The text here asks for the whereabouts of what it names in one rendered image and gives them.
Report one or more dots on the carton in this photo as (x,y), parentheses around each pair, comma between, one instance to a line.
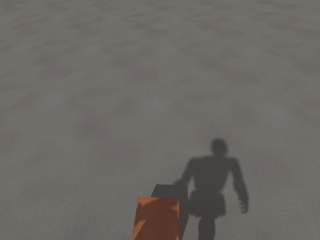
(156,219)

